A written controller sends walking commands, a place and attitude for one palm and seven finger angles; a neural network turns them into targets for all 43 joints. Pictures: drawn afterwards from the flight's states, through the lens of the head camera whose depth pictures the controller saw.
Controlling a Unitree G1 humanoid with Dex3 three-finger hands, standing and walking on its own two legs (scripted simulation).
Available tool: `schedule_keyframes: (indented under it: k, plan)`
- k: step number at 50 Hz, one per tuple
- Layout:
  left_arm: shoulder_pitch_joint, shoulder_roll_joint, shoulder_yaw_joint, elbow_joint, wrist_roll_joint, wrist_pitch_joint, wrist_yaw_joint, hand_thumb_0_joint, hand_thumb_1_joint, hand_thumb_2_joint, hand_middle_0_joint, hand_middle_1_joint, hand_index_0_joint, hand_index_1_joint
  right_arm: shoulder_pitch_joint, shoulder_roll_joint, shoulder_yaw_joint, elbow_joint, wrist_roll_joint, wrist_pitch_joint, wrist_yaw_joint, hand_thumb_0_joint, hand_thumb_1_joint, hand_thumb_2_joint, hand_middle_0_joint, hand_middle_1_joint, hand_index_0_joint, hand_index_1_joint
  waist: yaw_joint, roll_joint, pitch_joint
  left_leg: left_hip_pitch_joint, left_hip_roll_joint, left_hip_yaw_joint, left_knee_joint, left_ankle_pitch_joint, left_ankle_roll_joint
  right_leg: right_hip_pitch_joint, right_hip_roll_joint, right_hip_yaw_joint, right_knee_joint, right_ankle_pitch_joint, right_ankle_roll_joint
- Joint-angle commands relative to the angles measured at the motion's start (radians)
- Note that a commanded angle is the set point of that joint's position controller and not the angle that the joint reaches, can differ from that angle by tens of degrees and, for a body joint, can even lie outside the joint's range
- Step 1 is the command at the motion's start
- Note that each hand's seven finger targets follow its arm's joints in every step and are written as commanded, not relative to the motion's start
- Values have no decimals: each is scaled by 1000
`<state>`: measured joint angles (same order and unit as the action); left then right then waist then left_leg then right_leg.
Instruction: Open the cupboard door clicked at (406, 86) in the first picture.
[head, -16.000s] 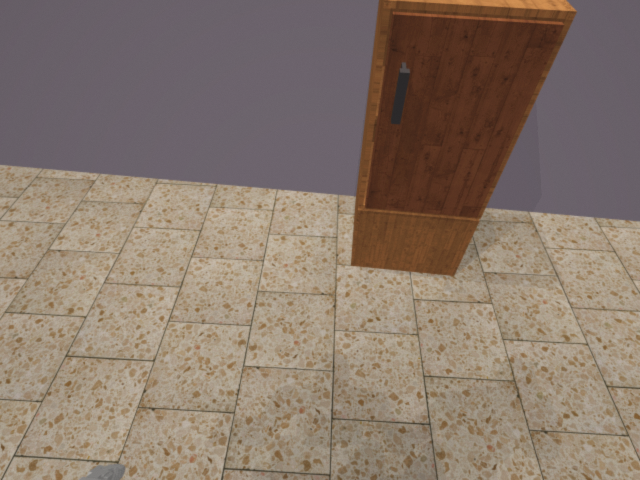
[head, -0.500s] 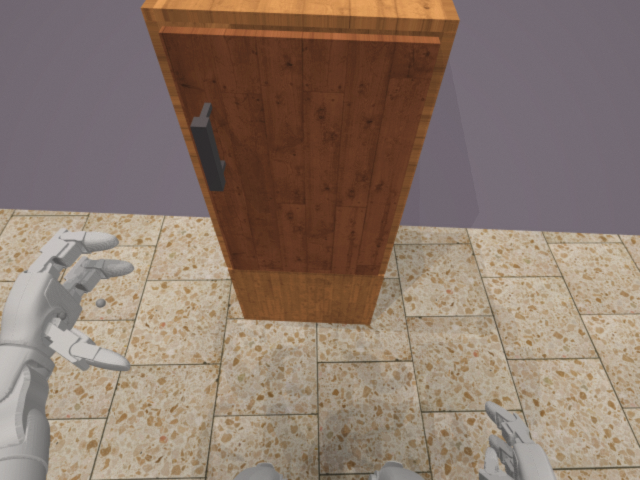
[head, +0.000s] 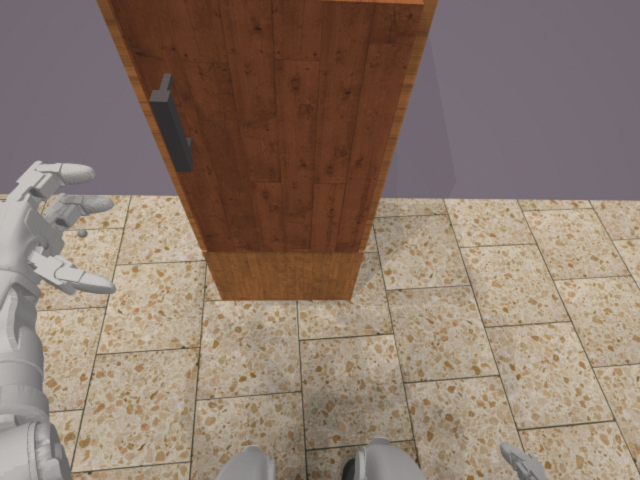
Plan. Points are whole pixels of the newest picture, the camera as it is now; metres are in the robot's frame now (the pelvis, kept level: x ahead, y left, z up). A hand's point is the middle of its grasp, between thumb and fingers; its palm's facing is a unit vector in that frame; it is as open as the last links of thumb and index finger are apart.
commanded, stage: move the hooked fingers beside the handle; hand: left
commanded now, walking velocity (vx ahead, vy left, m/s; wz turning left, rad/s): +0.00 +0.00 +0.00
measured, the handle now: (176, 124) +0.58 +0.23 +0.05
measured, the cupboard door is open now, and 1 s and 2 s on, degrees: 0 0 0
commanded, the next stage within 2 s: slide the fingers in behind the handle in 1.84 s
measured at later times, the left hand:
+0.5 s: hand (99, 185) +0.46 +0.29 +0.07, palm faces +0.03 -1.00 -0.01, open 14.0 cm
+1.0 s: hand (124, 142) +0.53 +0.28 +0.07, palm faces +0.03 -1.00 -0.02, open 14.0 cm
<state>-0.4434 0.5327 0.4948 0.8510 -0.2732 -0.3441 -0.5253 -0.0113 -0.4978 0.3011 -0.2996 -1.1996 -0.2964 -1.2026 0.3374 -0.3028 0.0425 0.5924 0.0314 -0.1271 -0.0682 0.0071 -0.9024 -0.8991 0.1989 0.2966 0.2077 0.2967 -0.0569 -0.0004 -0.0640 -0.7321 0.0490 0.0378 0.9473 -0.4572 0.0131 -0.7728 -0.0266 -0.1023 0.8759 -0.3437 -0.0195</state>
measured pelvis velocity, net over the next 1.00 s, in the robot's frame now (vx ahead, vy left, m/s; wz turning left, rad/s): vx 0.00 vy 0.02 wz -0.03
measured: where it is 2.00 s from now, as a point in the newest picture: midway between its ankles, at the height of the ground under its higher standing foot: outside the picture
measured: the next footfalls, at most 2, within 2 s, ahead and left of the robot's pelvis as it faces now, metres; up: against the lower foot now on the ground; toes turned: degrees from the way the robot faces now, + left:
none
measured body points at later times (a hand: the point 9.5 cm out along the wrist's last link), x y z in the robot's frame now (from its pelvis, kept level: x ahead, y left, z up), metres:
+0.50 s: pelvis +0.00 +0.02 -0.01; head +0.12 +0.05 +0.43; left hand +0.45 +0.35 +0.07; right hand +0.05 -0.26 -0.11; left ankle +0.00 +0.11 -0.69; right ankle +0.05 -0.11 -0.69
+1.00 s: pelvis +0.00 +0.02 -0.02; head +0.16 +0.05 +0.41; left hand +0.52 +0.33 +0.08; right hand -0.02 -0.25 -0.11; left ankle +0.00 +0.11 -0.69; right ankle +0.05 -0.11 -0.69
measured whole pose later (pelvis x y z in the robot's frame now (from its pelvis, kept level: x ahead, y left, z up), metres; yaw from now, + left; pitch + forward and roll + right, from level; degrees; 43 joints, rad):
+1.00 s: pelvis +0.00 +0.02 -0.02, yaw -2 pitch +23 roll -4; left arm -0.97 0.77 0.53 1.27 -0.08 -0.36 -0.43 -0.01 -0.50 0.30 -0.30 -1.20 -0.30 -1.20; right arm 0.41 -0.29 0.08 0.59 -0.01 0.08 -0.04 0.00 -0.90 -0.90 0.20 0.30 0.21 0.30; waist -0.21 0.01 -0.06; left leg -0.95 0.06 0.03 1.04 -0.49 0.04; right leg -0.97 -0.01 -0.10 0.91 -0.33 0.00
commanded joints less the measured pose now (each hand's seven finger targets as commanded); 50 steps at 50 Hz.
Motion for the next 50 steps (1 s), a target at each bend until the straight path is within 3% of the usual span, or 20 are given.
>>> schedule_keyframes:
  k: [1,6,7,10,12,15,17,20,22,25,26,28,30,32,36,40,42,45,47,50]
  plan:
    - [-398,322,59,-163,-2,-68,-2,0,-500,300,-300,-1200,-300,-1200,68,-161,-67,-92,-6,-23,-9,0,-900,-900,200,300,200,300,-8,100,-381,88,-38,-44,-138,267,8,263,40,93,-77,181,-2]
    - [-418,374,100,-134,17,-86,13,0,-500,300,-300,-1200,-300,-1200,101,-163,-72,-87,-15,5,-2,0,-900,-900,200,300,200,300,2,123,-447,119,-33,-48,-127,345,4,273,46,85,-59,240,-4]
    - [-380,391,120,-97,21,-81,16,0,-500,300,-300,-1200,-300,-1200,105,-165,-71,-91,-14,13,1,0,-900,-900,200,300,200,300,7,102,-437,98,-33,-44,-126,339,6,281,48,87,-60,241,-3]
    - [-470,383,93,-47,31,-80,13,0,-500,300,-300,-1200,-300,-1200,108,-165,-66,-86,-14,32,1,0,-900,-900,200,300,200,300,-22,94,-384,58,-31,-43,-119,303,12,247,50,88,-61,220,-2]
    - [-457,426,121,-33,45,-84,11,0,-500,300,-300,-1200,-300,-1200,119,-170,-69,-90,-16,46,3,0,-900,-900,200,300,200,300,-9,124,-414,73,-30,-45,-122,328,8,249,51,84,-54,232,-4]
    - [-540,351,49,-52,46,-94,10,0,-500,300,-300,-1200,-300,-1200,131,-164,-70,-87,-20,57,8,0,-900,-900,200,300,200,300,-40,167,-427,150,-20,-60,-111,398,4,170,57,67,-46,236,-5]
    - [-555,389,77,10,49,-89,14,0,-500,300,-300,-1200,-300,-1200,144,-174,-71,-72,-20,72,8,0,-900,-900,200,300,200,300,-45,118,-412,126,-17,-65,-110,367,2,160,58,63,-50,214,-1]
    - [-640,374,43,24,67,-90,21,0,-500,300,-300,-1200,-300,-1200,153,-175,-68,-65,-25,84,6,0,-900,-900,200,300,200,300,-63,151,-415,142,-16,-73,-102,372,2,116,57,60,-42,201,-4]
    - [-636,433,86,30,83,-94,32,0,-500,300,-300,-1200,-300,-1200,168,-180,-70,-62,-31,97,10,0,-900,-900,200,300,200,300,-47,164,-465,160,-15,-81,-98,412,-7,131,56,57,-36,211,-3]
    - [-675,387,40,34,88,-99,41,0,-500,300,-300,-1200,-300,-1200,173,-174,-67,-59,-32,111,14,0,-900,-900,200,300,200,300,-68,177,-452,194,-6,-95,-91,475,-15,84,60,48,-32,217,-4]
    - [-701,396,47,33,93,-99,45,0,-500,300,-300,-1200,-300,-1200,178,-176,-69,-50,-35,116,16,0,-900,-900,200,300,200,300,-70,192,-467,210,-4,-93,-86,476,-16,71,60,49,-35,211,-1]
    - [-709,408,51,74,101,-91,55,0,-500,300,-300,-1200,-300,-1200,183,-180,-67,-46,-35,125,16,0,-900,-900,200,300,200,300,-79,150,-441,176,-4,-97,-88,440,-13,71,60,45,-36,197,0]
    - [-740,396,34,87,112,-89,66,0,-500,300,-300,-1200,-300,-1200,189,-178,-63,-50,-38,132,16,0,-900,-900,200,300,200,300,-86,177,-435,176,-6,-99,-86,450,-12,55,60,45,-34,197,-3]
    - [-779,425,43,93,126,-91,79,0,-500,300,-300,-1200,-300,-1200,197,-182,-63,-41,-41,141,18,0,-900,-900,200,300,200,300,-91,200,-454,191,-4,-105,-83,442,-20,39,59,45,-34,179,-1]
    - [-809,474,74,104,137,-99,92,0,-500,300,-300,-1200,-300,-1200,217,-186,-60,-38,-47,158,19,0,-900,-900,200,300,200,300,-99,177,-504,196,0,-106,-66,498,-17,63,62,47,-26,227,1]
    - [-846,485,54,175,158,-83,92,0,-500,300,-300,-1200,-300,-1200,221,-187,-49,-42,-47,173,19,0,-900,-900,200,300,200,300,-118,188,-431,124,-5,-100,-68,410,-6,51,62,51,-31,198,-1]
    - [-863,545,91,160,167,-87,96,0,-500,300,-300,-1200,-300,-1200,232,-193,-49,-45,-52,180,18,0,-900,-900,200,300,200,300,-108,207,-493,134,-6,-98,-59,435,-6,74,62,57,-25,220,0]
    - [-886,510,63,187,166,-88,93,0,-500,300,-300,-1200,-300,-1200,246,-191,-48,-41,-53,188,20,0,-900,-900,200,300,200,300,-135,193,-493,135,-2,-101,-48,445,-1,51,65,54,-23,232,1]
    - [-925,540,66,212,172,-77,91,0,-500,300,-300,-1200,-300,-1200,250,-197,-44,-34,-53,195,18,0,-900,-900,200,300,200,300,-150,193,-468,102,-2,-98,-43,417,3,46,65,59,-29,223,6]
    - [-962,593,86,212,188,-71,91,0,-500,300,-300,-1200,-300,-1200,265,-200,-39,-38,-55,201,17,0,-900,-900,200,300,200,300,-150,221,-505,91,-5,-98,-31,422,7,60,65,62,-17,240,2]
